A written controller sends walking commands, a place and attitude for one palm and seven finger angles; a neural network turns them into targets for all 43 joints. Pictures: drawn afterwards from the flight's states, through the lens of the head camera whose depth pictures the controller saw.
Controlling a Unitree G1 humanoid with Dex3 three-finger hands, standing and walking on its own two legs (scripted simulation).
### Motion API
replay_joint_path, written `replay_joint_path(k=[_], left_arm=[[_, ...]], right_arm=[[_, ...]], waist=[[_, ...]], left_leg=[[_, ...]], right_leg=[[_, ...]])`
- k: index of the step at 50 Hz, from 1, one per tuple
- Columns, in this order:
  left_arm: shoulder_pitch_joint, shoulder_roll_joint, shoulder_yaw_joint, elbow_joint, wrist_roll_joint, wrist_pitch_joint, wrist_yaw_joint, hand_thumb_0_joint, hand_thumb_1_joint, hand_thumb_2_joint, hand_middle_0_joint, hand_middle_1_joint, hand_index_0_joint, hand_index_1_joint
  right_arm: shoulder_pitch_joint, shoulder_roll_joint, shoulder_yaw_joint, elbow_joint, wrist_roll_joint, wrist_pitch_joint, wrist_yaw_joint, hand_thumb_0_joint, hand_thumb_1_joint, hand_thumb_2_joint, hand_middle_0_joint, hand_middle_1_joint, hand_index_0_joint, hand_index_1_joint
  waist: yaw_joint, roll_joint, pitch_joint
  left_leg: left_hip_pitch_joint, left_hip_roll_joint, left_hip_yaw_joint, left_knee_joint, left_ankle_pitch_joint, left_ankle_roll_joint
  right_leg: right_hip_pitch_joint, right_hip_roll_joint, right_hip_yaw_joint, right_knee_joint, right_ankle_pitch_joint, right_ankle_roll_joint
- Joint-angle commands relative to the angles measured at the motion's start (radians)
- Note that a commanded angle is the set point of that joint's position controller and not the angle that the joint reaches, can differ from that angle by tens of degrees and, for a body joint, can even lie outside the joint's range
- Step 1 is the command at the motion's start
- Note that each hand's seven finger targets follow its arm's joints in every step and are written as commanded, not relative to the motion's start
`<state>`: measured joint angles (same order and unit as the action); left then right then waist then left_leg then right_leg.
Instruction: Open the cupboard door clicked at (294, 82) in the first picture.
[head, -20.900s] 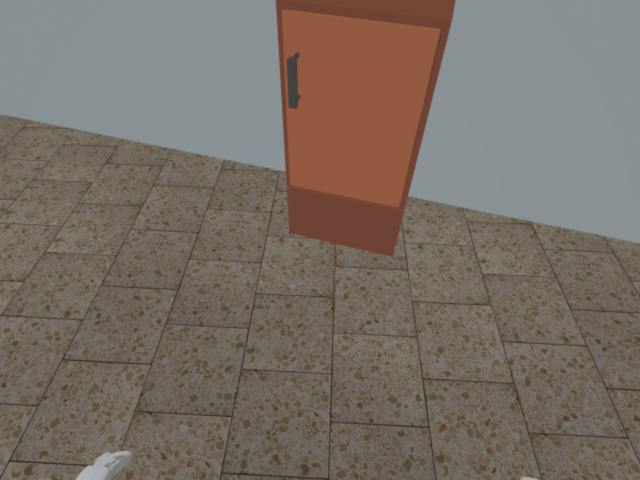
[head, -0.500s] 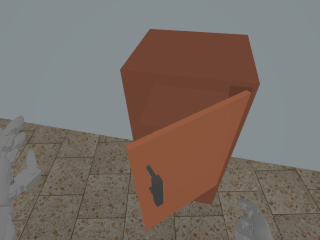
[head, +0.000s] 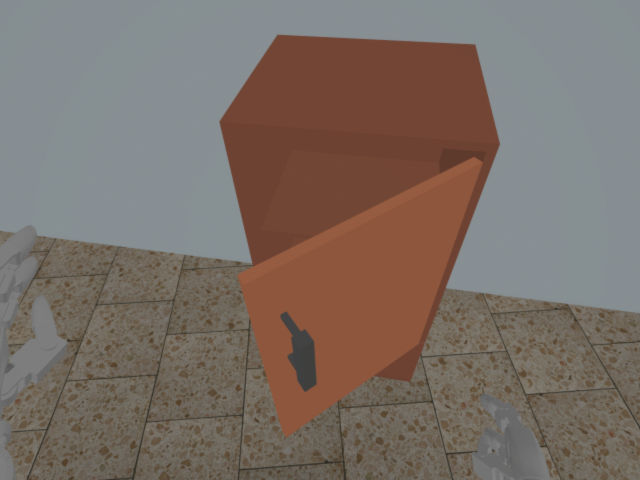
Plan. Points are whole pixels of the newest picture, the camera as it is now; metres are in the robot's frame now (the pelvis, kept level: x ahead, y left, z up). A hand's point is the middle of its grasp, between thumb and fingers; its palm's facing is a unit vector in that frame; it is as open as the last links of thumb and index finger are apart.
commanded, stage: step back with the hand held close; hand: left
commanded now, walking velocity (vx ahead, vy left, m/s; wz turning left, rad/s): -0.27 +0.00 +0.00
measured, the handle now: (297, 352) +0.31 +0.07 -0.06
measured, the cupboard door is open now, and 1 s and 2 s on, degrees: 44 44 44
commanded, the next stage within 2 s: stop stepping back and stand still in 0.86 s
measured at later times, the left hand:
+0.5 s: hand out of the picture +0.11 +0.28 +0.15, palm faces +0.44 -0.75 -0.50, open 7.4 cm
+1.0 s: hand out of the picture -0.05 +0.29 +0.16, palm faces +0.58 -0.67 -0.47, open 7.4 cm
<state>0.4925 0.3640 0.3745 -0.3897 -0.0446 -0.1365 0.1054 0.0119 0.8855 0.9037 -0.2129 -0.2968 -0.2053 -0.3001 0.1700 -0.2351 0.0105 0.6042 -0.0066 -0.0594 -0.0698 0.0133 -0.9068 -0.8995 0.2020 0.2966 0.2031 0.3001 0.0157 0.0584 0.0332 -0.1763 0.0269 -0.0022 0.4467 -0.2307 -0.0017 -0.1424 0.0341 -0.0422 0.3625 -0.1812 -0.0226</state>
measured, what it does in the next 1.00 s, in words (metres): walks backwards: right foot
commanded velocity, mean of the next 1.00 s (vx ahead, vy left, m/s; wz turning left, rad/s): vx -0.29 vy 0.01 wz -0.04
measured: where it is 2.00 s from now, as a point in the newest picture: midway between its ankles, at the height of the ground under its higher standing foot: outside the picture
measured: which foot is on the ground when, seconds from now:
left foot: down 0.00-0.98, up 1.00-1.00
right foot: down 0.00-0.74, up 0.76-0.98, down 1.00-1.00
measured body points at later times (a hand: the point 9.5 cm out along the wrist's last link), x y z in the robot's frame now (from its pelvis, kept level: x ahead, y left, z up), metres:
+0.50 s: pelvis -0.08 +0.02 -0.02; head -0.08 +0.02 +0.43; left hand +0.08 +0.32 +0.18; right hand +0.10 -0.21 -0.09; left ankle +0.01 +0.12 -0.74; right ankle +0.01 -0.10 -0.74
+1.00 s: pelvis -0.22 +0.00 -0.04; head -0.20 +0.02 +0.40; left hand -0.09 +0.33 +0.19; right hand +0.00 -0.19 -0.12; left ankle +0.00 +0.14 -0.73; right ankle -0.30 -0.13 -0.75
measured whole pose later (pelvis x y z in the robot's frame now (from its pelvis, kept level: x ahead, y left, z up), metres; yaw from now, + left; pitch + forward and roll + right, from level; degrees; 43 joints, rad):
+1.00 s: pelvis -0.22 +0.00 -0.04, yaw +7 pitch +1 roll -1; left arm 0.52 0.50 0.53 -0.59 -0.06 -0.23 0.17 0.01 0.88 0.90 -0.21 -0.30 -0.21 -0.30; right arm 0.16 -0.14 -0.02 0.62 -0.01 -0.12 -0.04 0.01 -0.91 -0.90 0.20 0.30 0.20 0.30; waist 0.02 -0.03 0.00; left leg -0.67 0.10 0.14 0.56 -0.08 0.00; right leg -0.20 0.03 0.00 0.70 -0.61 -0.07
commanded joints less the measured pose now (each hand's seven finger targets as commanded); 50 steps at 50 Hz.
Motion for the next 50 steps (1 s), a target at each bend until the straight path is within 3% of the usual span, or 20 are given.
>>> replay_joint_path(k=[1, 4, 11, 18, 24, 27, 30, 32, 33, 35, 37, 38, 40, 41, 43, 46, 47, 48, 49, 50], left_arm=[[0.029, 0.225, 0.155, -0.264, -0.005, -0.078, 0.032, 0.000, 0.900, 0.900, -0.200, -0.300, -0.200, -0.300], [0.052, 0.236, 0.172, -0.291, -0.011, -0.080, 0.038, 0.000, 0.900, 0.900, -0.200, -0.300, -0.200, -0.300], [0.077, 0.225, 0.170, -0.266, -0.008, -0.082, 0.052, 0.000, 0.900, 0.900, -0.200, -0.300, -0.200, -0.300], [0.036, 0.210, 0.166, -0.297, 0.022, -0.105, 0.057, 0.000, 0.900, 0.900, -0.200, -0.300, -0.200, -0.300], [-0.045, 0.206, 0.171, -0.317, 0.053, -0.129, 0.063, 0.000, 0.900, 0.900, -0.200, -0.300, -0.200, -0.300], [-0.029, 0.231, 0.195, -0.335, 0.049, -0.144, 0.071, 0.000, 0.900, 0.900, -0.200, -0.300, -0.200, -0.300], [0.003, 0.264, 0.210, -0.372, 0.023, -0.159, 0.082, 0.000, 0.900, 0.900, -0.200, -0.300, -0.200, -0.300], [-0.007, 0.243, 0.185, -0.355, 0.019, -0.160, 0.093, 0.000, 0.900, 0.900, -0.200, -0.300, -0.200, -0.300], [-0.025, 0.240, 0.177, -0.368, 0.016, -0.160, 0.094, 0.000, 0.900, 0.900, -0.200, -0.300, -0.200, -0.300], [-0.056, 0.258, 0.191, -0.380, 0.016, -0.168, 0.097, 0.000, 0.900, 0.900, -0.200, -0.300, -0.200, -0.300], [-0.048, 0.236, 0.217, -0.387, 0.025, -0.162, 0.096, 0.000, 0.900, 0.900, -0.200, -0.300, -0.200, -0.300], [-0.118, 0.273, 0.236, -0.403, 0.036, -0.156, 0.095, 0.000, 0.900, 0.900, -0.200, -0.300, -0.200, -0.300], [-0.133, 0.313, 0.257, -0.421, 0.022, -0.169, 0.092, 0.000, 0.900, 0.900, -0.200, -0.300, -0.200, -0.300], [-0.049, 0.267, 0.241, -0.345, 0.011, -0.152, 0.096, 0.000, 0.900, 0.900, -0.200, -0.300, -0.200, -0.300], [0.048, 0.234, 0.220, -0.330, -0.008, -0.121, 0.100, 0.000, 0.900, 0.900, -0.200, -0.300, -0.200, -0.300], [0.036, 0.252, 0.220, -0.362, -0.026, -0.125, 0.089, 0.000, 0.900, 0.900, -0.200, -0.300, -0.200, -0.300], [0.001, 0.262, 0.223, -0.374, -0.034, -0.138, 0.077, 0.000, 0.900, 0.900, -0.200, -0.300, -0.200, -0.300], [-0.024, 0.276, 0.227, -0.390, -0.031, -0.153, 0.067, 0.000, 0.900, 0.900, -0.200, -0.300, -0.200, -0.300], [-0.026, 0.297, 0.225, -0.404, -0.018, -0.172, 0.062, 0.000, 0.900, 0.900, -0.200, -0.300, -0.200, -0.300], [-0.079, 0.345, 0.224, -0.447, -0.001, -0.183, 0.070, 0.000, 0.900, 0.900, -0.200, -0.300, -0.200, -0.300]], right_arm=[[-0.101, -0.112, -0.055, -0.170, 0.006, -0.031, -0.019, 0.000, -0.900, -0.900, 0.200, 0.300, 0.200, 0.300], [-0.096, -0.109, -0.063, -0.186, 0.012, -0.016, -0.021, 0.000, -0.900, -0.900, 0.200, 0.300, 0.200, 0.300], [-0.103, -0.115, -0.067, -0.194, 0.016, -0.007, -0.029, 0.000, -0.900, -0.900, 0.200, 0.300, 0.200, 0.300], [-0.095, -0.134, -0.064, -0.214, 0.015, -0.028, -0.029, 0.000, -0.900, -0.900, 0.200, 0.300, 0.200, 0.300], [-0.071, -0.140, -0.070, -0.213, 0.006, -0.055, -0.031, 0.000, -0.900, -0.900, 0.200, 0.300, 0.200, 0.300], [-0.058, -0.123, -0.070, -0.208, 0.001, -0.067, -0.032, 0.000, -0.900, -0.900, 0.200, 0.300, 0.200, 0.300], [-0.029, -0.115, -0.076, -0.169, 0.000, -0.068, -0.023, 0.000, -0.900, -0.900, 0.200, 0.300, 0.200, 0.300], [-0.022, -0.102, -0.072, -0.154, -0.001, -0.056, -0.018, 0.000, -0.900, -0.900, 0.200, 0.300, 0.200, 0.300], [-0.019, -0.108, -0.072, -0.153, 0.002, -0.053, -0.018, 0.000, -0.900, -0.900, 0.200, 0.300, 0.200, 0.300], [-0.030, -0.127, -0.070, -0.154, -0.001, -0.054, -0.032, 0.000, -0.900, -0.900, 0.200, 0.300, 0.200, 0.300], [-0.070, -0.137, -0.071, -0.175, -0.009, -0.077, -0.038, 0.000, -0.900, -0.900, 0.200, 0.300, 0.200, 0.300], [-0.057, -0.093, -0.078, -0.158, -0.014, -0.089, -0.035, 0.000, -0.900, -0.900, 0.200, 0.300, 0.200, 0.300], [-0.066, -0.093, -0.095, -0.131, -0.005, -0.106, -0.021, 0.000, -0.900, -0.900, 0.200, 0.300, 0.200, 0.300], [-0.085, -0.102, -0.109, -0.126, -0.001, -0.112, -0.010, 0.000, -0.900, -0.900, 0.200, 0.300, 0.200, 0.300], [-0.100, -0.093, -0.112, -0.128, 0.010, -0.112, 0.012, 0.000, -0.900, -0.900, 0.200, 0.300, 0.200, 0.300], [-0.109, -0.077, -0.091, -0.122, 0.012, -0.108, 0.017, 0.000, -0.900, -0.900, 0.200, 0.300, 0.200, 0.300], [-0.106, -0.073, -0.087, -0.116, 0.005, -0.111, 0.018, 0.000, -0.900, -0.900, 0.200, 0.300, 0.200, 0.300], [-0.090, -0.070, -0.089, -0.104, 0.004, -0.112, 0.018, 0.000, -0.900, -0.900, 0.200, 0.300, 0.200, 0.300], [-0.059, -0.055, -0.088, -0.096, 0.013, -0.112, 0.017, 0.000, -0.900, -0.900, 0.200, 0.300, 0.200, 0.300], [-0.074, -0.070, -0.084, -0.088, 0.006, -0.116, 0.022, 0.000, -0.900, -0.900, 0.200, 0.300, 0.200, 0.300]], waist=[[0.000, 0.027, -0.188], [-0.004, -0.032, -0.218], [-0.006, 0.016, -0.165], [-0.008, 0.048, -0.083], [-0.019, 0.039, -0.043], [-0.020, -0.008, -0.057], [-0.033, -0.120, -0.109], [-0.043, -0.167, -0.091], [-0.048, -0.151, -0.084], [-0.052, -0.005, -0.055], [-0.027, 0.314, -0.117], [-0.035, 0.233, -0.115], [-0.023, 0.064, -0.179], [-0.009, 0.056, -0.195], [-0.004, 0.148, -0.197], [-0.007, 0.216, -0.156], [-0.006, 0.193, -0.141], [-0.005, 0.096, -0.136], [-0.016, -0.141, -0.109], [0.005, -0.261, -0.060]], left_leg=[[0.027, 0.017, -0.014, -0.046, 0.296, 0.026], [0.010, 0.023, -0.016, -0.035, 0.334, 0.023], [-0.127, 0.043, -0.039, -0.075, 0.201, 0.033], [-0.460, 0.095, -0.117, -0.190, -0.298, 0.088], [-0.576, 0.097, -0.137, -0.128, -0.506, 0.108], [-0.493, 0.055, -0.116, -0.039, -0.444, 0.091], [-0.121, -0.041, -0.025, 0.276, -0.232, 0.019], [-0.025, -0.035, -0.021, 0.338, -0.223, 0.009], [-0.015, -0.023, -0.035, 0.290, -0.232, 0.012], [-0.104, 0.054, -0.156, 0.087, -0.347, 0.045], [-0.589, 0.318, -0.480, -0.348, -0.710, 0.171], [-0.604, 0.341, -0.480, -0.369, -0.588, 0.182], [-0.384, 0.314, -0.356, -0.227, -0.364, 0.162], [-0.302, 0.284, -0.272, -0.179, -0.312, 0.157], [-0.311, 0.250, -0.139, -0.200, -0.323, 0.110], [-0.326, 0.241, -0.060, -0.256, -0.357, 0.033], [-0.288, 0.228, -0.027, -0.209, -0.321, -0.008], [-0.201, 0.172, 0.046, -0.041, -0.288, -0.058], [-0.087, 0.039, 0.109, 0.354, -0.192, -0.098], [-0.146, -0.028, 0.019, 0.703, -0.163, -0.081]], right_leg=[[0.042, -0.083, 0.059, -0.005, 0.293, 0.020], [0.055, -0.076, 0.055, 0.024, 0.345, 0.027], [0.048, -0.062, 0.062, 0.070, 0.239, 0.031], [0.153, -0.022, 0.071, 0.187, 0.041, 0.044], [0.100, -0.023, 0.128, 0.190, -0.173, 0.039], [-0.006, -0.045, 0.185, 0.126, -0.197, 0.016], [-0.377, -0.176, 0.311, -0.069, -0.298, -0.066], [-0.530, -0.208, 0.297, -0.108, -0.416, -0.070], [-0.549, -0.193, 0.257, -0.091, -0.431, -0.055], [-0.522, -0.093, 0.167, 0.072, -0.428, -0.004], [-0.069, 0.094, 0.050, 0.737, -0.241, 0.059], [-0.088, 0.088, 0.096, 0.967, -0.267, 0.053], [-0.215, 0.063, 0.123, 0.969, -0.300, 0.048], [-0.239, 0.057, 0.097, 0.930, -0.299, 0.046], [-0.176, 0.053, 0.008, 0.824, -0.345, 0.029], [-0.078, 0.051, -0.056, 0.486, -0.427, -0.003], [-0.094, 0.037, -0.040, 0.298, -0.464, -0.024], [-0.184, -0.028, 0.039, 0.082, -0.465, -0.064], [-0.431, -0.212, 0.372, -0.143, -0.545, -0.158], [-0.601, -0.427, 0.695, -0.278, -0.490, -0.248]])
